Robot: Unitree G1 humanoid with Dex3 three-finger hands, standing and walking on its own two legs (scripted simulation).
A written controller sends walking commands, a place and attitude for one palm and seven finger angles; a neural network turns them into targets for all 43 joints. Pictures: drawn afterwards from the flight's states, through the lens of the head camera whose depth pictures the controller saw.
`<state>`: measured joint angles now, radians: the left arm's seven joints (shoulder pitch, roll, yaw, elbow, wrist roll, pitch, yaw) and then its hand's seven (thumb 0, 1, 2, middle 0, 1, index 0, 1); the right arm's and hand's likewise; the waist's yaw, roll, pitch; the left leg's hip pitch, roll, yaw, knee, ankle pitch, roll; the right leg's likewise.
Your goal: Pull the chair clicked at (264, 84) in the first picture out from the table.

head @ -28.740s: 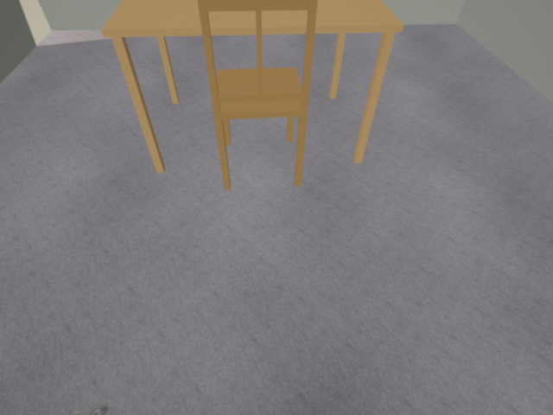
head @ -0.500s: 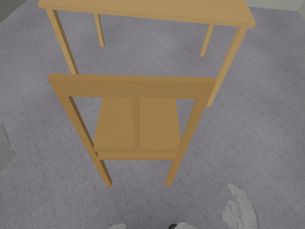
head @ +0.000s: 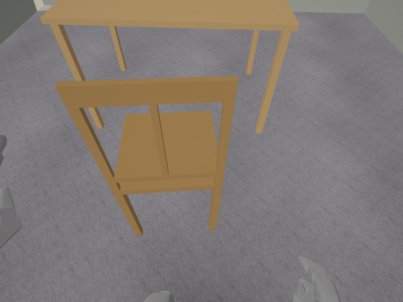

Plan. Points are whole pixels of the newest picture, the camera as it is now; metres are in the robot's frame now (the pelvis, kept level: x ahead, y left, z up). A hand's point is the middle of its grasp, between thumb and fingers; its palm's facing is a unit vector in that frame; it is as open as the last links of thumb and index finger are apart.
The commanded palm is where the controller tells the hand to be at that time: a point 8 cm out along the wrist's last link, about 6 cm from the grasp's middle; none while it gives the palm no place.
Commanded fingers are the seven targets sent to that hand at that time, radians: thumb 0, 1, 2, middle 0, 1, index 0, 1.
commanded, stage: stop stepping back and stand still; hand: left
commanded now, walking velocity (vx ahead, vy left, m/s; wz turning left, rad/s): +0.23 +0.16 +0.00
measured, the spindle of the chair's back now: (160, 143) +0.54 +0.15 -0.07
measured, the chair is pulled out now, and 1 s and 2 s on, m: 0.57 0.57 0.57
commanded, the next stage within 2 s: let the arm hang, fingers relaxed in 0.52 s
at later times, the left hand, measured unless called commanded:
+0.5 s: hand out of the picture +0.14 +0.28 +0.16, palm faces +0.48 -0.74 -0.46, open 7.4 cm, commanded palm +0.09 +0.31 +0.18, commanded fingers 0.00 0.90 0.90 -0.20 -0.30 -0.20 -0.30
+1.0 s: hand out of the picture -0.01 +0.18 -0.18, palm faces +0.10 -0.98 -0.18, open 6.8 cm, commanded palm none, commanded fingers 0.00 0.90 0.90 -0.20 -0.30 -0.20 -0.30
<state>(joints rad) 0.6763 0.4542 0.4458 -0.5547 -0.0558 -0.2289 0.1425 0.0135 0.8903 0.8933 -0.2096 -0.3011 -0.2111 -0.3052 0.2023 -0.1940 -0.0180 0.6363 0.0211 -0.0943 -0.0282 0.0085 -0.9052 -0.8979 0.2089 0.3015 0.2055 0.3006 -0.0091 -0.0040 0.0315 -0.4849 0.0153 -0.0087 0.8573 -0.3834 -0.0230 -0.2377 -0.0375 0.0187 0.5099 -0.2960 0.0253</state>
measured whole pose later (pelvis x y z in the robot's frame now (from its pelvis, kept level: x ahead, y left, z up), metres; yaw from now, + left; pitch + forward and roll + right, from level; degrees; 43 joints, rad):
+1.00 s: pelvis -0.03 +0.00 +0.00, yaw +4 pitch -1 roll -1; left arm 0.30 0.21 0.02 0.91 0.01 0.05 0.03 -0.04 1.02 0.89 -0.20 -0.30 -0.20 -0.30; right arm 0.31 -0.16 0.01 0.96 -0.02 0.02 -0.01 0.00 -0.91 -0.90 0.20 0.30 0.20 0.30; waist 0.01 -0.05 0.08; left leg -0.28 0.02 -0.02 0.54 -0.24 0.00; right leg -0.21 -0.04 -0.06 0.48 -0.25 0.03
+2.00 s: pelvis -0.01 -0.03 +0.00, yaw +4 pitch -1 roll +0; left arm 0.30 0.12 0.01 1.06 0.01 0.02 0.03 0.01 0.92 0.89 -0.19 -0.30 -0.20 -0.30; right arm 0.32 -0.12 0.00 1.07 -0.01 0.00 -0.03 0.01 -0.92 -0.90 0.20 0.30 0.20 0.30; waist 0.00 0.01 0.07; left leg -0.22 0.04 -0.02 0.47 -0.23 -0.04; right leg -0.17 -0.02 -0.07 0.47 -0.27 -0.01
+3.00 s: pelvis -0.02 -0.03 +0.00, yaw +4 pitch -2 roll +0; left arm 0.31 0.12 0.01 1.06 0.01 0.01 0.03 0.01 0.92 0.89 -0.19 -0.30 -0.20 -0.30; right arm 0.32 -0.11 0.00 1.08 -0.01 0.00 -0.04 0.00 -0.92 -0.90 0.20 0.30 0.20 0.30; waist 0.00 0.01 0.08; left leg -0.21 0.04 -0.03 0.47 -0.23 -0.04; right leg -0.16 -0.02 -0.07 0.47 -0.27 -0.01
